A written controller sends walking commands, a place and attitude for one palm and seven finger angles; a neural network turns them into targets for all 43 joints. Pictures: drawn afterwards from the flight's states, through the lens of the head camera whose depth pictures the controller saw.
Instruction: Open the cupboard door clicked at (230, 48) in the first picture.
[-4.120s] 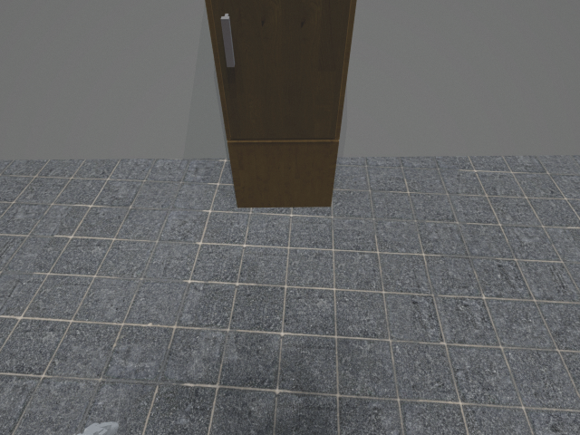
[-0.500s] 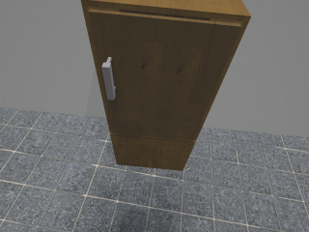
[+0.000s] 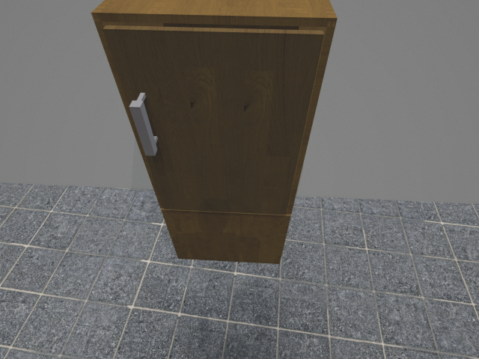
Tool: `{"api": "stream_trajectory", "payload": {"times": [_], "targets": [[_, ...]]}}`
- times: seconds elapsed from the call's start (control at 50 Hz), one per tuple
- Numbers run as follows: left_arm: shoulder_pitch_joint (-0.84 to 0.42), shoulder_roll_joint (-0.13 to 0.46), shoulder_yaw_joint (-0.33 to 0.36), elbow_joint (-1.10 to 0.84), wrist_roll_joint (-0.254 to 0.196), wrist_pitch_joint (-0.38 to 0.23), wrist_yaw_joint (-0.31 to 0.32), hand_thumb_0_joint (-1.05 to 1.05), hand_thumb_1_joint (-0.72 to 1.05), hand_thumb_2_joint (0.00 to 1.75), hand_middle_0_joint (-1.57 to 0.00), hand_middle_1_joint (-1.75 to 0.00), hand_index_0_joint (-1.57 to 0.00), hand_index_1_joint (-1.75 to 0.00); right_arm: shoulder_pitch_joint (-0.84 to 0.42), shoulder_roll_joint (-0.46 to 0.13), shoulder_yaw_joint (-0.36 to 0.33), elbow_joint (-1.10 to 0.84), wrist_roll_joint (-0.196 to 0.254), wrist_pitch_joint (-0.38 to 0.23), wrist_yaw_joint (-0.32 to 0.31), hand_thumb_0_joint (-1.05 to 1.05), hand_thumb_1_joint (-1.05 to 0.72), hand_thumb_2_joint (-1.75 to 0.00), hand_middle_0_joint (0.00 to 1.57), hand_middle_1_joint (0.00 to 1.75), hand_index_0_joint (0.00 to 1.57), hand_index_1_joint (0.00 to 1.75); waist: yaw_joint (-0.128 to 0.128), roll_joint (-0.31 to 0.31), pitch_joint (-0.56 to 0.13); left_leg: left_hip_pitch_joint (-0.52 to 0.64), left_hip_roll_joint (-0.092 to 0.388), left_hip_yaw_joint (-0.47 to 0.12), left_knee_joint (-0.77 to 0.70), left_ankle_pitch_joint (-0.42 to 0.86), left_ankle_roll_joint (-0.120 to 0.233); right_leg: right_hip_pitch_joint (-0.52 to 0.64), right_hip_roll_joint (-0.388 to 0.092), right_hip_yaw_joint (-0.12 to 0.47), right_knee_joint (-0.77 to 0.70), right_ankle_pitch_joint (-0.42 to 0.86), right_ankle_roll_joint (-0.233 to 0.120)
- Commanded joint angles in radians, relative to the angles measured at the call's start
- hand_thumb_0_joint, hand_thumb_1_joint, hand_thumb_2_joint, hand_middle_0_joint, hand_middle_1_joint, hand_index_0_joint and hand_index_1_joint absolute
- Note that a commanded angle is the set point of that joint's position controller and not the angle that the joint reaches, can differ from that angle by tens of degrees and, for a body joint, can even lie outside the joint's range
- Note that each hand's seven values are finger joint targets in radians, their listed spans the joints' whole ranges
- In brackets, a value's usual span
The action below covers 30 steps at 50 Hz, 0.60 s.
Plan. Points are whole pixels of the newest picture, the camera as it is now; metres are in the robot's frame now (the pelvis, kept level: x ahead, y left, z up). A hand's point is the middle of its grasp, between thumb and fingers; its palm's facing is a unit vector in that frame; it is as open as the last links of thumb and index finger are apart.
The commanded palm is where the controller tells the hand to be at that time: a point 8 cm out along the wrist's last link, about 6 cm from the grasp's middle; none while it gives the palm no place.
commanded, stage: come to a stop and stand still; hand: left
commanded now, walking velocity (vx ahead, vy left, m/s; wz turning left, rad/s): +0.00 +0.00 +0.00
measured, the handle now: (146, 124) +0.60 +0.26 +0.04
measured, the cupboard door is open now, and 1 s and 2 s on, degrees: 0 0 0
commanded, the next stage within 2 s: look again from close up in 0.30 s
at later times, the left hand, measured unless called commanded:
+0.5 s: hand out of the picture -0.03 +0.16 -0.17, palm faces +0.02 -0.99 -0.16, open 7.4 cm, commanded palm none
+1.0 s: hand out of the picture +0.03 +0.19 -0.16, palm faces +0.02 -0.97 -0.23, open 7.3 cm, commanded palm none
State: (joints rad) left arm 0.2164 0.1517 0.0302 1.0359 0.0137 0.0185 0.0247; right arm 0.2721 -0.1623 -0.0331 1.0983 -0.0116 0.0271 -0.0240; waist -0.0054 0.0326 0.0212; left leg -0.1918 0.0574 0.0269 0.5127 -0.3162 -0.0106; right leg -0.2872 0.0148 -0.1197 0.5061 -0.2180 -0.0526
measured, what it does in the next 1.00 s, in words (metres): stands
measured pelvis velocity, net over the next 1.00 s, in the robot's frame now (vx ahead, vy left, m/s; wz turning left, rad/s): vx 0.01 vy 0.02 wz -0.02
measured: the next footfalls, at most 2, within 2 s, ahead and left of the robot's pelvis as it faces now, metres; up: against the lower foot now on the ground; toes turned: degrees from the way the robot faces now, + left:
none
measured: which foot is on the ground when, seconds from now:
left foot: down 0.00-1.00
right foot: down 0.00-1.00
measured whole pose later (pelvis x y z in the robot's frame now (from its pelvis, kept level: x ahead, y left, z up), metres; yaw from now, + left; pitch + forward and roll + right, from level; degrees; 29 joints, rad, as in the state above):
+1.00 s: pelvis +0.01 +0.02 +0.01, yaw -1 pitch -1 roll +1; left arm 0.26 0.14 0.00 1.12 0.01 -0.02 0.03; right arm 0.31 -0.15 0.02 1.11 -0.02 -0.03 -0.03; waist 0.00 0.04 0.04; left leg -0.10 0.00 0.06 0.42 -0.29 0.00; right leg -0.25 -0.04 -0.08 0.49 -0.23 -0.02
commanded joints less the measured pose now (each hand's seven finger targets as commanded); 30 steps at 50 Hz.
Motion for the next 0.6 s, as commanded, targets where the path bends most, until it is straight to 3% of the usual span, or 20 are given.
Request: {"api": "stream_trajectory", "payload": {"times": [0.0, 0.04, 0.1, 0.18, 0.26, 0.36, 0.38, 0.4, 0.42, 0.44, 0.46, 0.5, 0.58], "targets": [[0.044, 0.098, 0.015, 0.0, -0.009, -0.019, 0.004, 0.0, 0.9, 0.9, -0.2, -0.3, -0.2, -0.3, 0.036, -0.076, 0.004, -0.007, -0.006, -0.042, -0.012, 0.0, -0.9, -0.9, 0.2, 0.3, 0.2, 0.3, 0.031, 0.081, -0.018, -0.055, 0.105, -0.117, -0.199, 0.164, 0.049, 0.121, -0.112, 0.13, -0.135, 0.078, 0.03], [0.059, 0.101, 0.013, 0.023, -0.009, -0.019, 0.003, 0.0, 0.9, 0.9, -0.2, -0.3, -0.2, -0.3, 0.032, -0.066, 0.009, -0.001, -0.004, -0.041, -0.013, 0.0, -0.9, -0.9, 0.2, 0.3, 0.2, 0.3, 0.039, 0.089, -0.01, -0.087, 0.09, -0.093, -0.225, 0.111, 0.038, 0.176, -0.113, 0.122, -0.135, 0.095, 0.029], [0.071, 0.103, 0.007, 0.046, -0.008, -0.018, 0.003, 0.0, 0.9, 0.9, -0.2, -0.3, -0.2, -0.3, 0.061, -0.054, 0.01, 0.012, -0.004, -0.033, -0.013, 0.0, -0.9, -0.9, 0.2, 0.3, 0.2, 0.3, 0.031, 0.007, 0.037, -0.091, 0.058, -0.066, -0.227, 0.014, 0.028, 0.149, -0.124, 0.15, -0.191, 0.003, 0.027], [0.082, 0.096, 0.003, 0.057, -0.005, -0.019, 0.004, 0.0, 0.9, 0.9, -0.2, -0.3, -0.2, -0.3, 0.118, -0.04, 0.011, 0.025, -0.006, -0.023, -0.012, 0.0, -0.9, -0.9, 0.2, 0.3, 0.2, 0.3, 0.01, -0.069, 0.075, -0.057, 0.03, -0.032, -0.198, -0.001, 0.027, 0.071, -0.131, 0.185, -0.255, -0.132, 0.028], [0.104, 0.088, 0.004, 0.063, -0.004, -0.02, 0.006, 0.0, 0.9, 0.9, -0.2, -0.3, -0.2, -0.3, 0.146, -0.027, 0.013, 0.03, -0.005, -0.022, -0.012, 0.0, -0.9, -0.9, 0.2, 0.3, 0.2, 0.3, 0.003, -0.074, 0.072, -0.045, 0.022, -0.02, -0.186, -0.009, 0.029, 0.046, -0.132, 0.193, -0.275, -0.179, 0.028], [0.132, 0.069, 0.002, 0.073, -0.004, -0.026, 0.008, 0.0, 0.9, 0.9, -0.2, -0.3, -0.2, -0.3, 0.162, -0.017, 0.016, 0.032, -0.005, -0.031, -0.015, 0.0, -0.9, -0.9, 0.2, 0.3, 0.2, 0.3, 0.006, -0.038, 0.054, -0.042, 0.031, -0.026, -0.192, 0.018, 0.031, 0.059, -0.126, 0.181, -0.251, -0.116, 0.023], [0.206, 0.088, -0.014, 0.094, 0.01, -0.053, 0.048, 0.0, 0.9, 0.9, -0.2, -0.3, -0.2, -0.3, 0.038, -0.073, 0.014, -0.03, -0.003, -0.051, 0.001, 0.0, -0.9, -0.9, 0.2, 0.3, 0.2, 0.3, 0.044, 0.041, 0.102, -0.117, 0.043, 0.033, -0.022, 0.026, -0.007, 0.073, -0.171, 0.195, -0.18, 0.164, 0.051], [0.182, 0.142, -0.004, 0.059, 0.004, -0.061, 0.037, 0.0, 0.9, 0.9, -0.2, -0.3, -0.2, -0.3, 0.101, -0.014, 0.018, -0.061, -0.004, -0.039, 0.003, 0.0, -0.9, -0.9, 0.2, 0.3, 0.2, 0.3, -0.007, 0.036, -0.018, -0.072, -0.009, -0.006, 0.024, -0.06, 0.002, 0.053, -0.223, 0.28, -0.22, -0.103, -0.013], [0.143, 0.141, -0.002, 0.045, 0.007, -0.063, 0.03, 0.0, 0.9, 0.9, -0.2, -0.3, -0.2, -0.3, 0.149, -0.013, 0.019, -0.055, -0.004, -0.043, 0.005, 0.0, -0.9, -0.9, 0.2, 0.3, 0.2, 0.3, -0.029, 0.017, -0.046, -0.024, -0.007, -0.001, 0.015, -0.038, 0.012, -0.018, -0.221, 0.267, -0.222, -0.261, -0.044], [0.12, 0.122, 0.0, 0.033, 0.008, -0.062, 0.026, 0.0, 0.9, 0.9, -0.2, -0.3, -0.2, -0.3, 0.196, -0.007, 0.02, -0.053, -0.007, -0.049, 0.005, 0.0, -0.9, -0.9, 0.2, 0.3, 0.2, 0.3, -0.044, 0.019, -0.04, -0.004, -0.005, -0.013, -0.02, 0.008, 0.021, -0.063, -0.198, 0.234, -0.186, -0.253, -0.045], [0.105, 0.111, -0.001, 0.028, 0.008, -0.057, 0.021, 0.0, 0.9, 0.9, -0.2, -0.3, -0.2, -0.3, 0.216, -0.005, 0.021, -0.056, -0.011, -0.051, 0.005, 0.0, -0.9, -0.9, 0.2, 0.3, 0.2, 0.3, -0.041, 0.03, -0.013, -0.022, 0.011, -0.025, -0.054, 0.005, 0.029, -0.074, -0.167, 0.181, -0.146, -0.239, -0.031], [0.124, 0.067, -0.012, 0.036, 0.002, -0.05, 0.013, 0.0, 0.9, 0.9, -0.2, -0.3, -0.2, -0.3, 0.183, -0.022, 0.024, -0.073, -0.011, -0.057, 0.0, 0.0, -0.9, -0.9, 0.2, 0.3, 0.2, 0.3, -0.013, 0.058, 0.069, -0.147, 0.046, -0.09, -0.158, -0.035, 0.049, -0.022, -0.113, 0.15, -0.096, -0.163, -0.005], [0.143, 0.051, -0.02, 0.052, -0.001, -0.053, 0.006, 0.0, 0.9, 0.9, -0.2, -0.3, -0.2, -0.3, 0.16, -0.042, 0.031, -0.08, -0.006, -0.068, -0.005, 0.0, -0.9, -0.9, 0.2, 0.3, 0.2, 0.3, 0.009, -0.021, 0.084, -0.171, 0.047, -0.099, -0.204, 0.009, 0.054, 0.076, -0.108, 0.136, -0.074, -0.022, 0.005]]}}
